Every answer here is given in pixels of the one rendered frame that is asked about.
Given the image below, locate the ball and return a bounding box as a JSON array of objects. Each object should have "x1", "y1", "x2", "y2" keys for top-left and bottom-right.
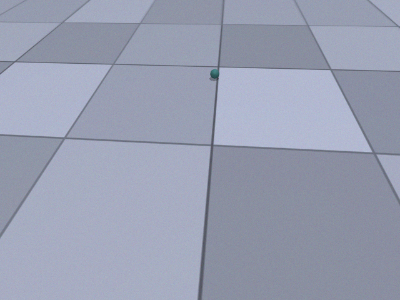
[{"x1": 210, "y1": 69, "x2": 219, "y2": 79}]

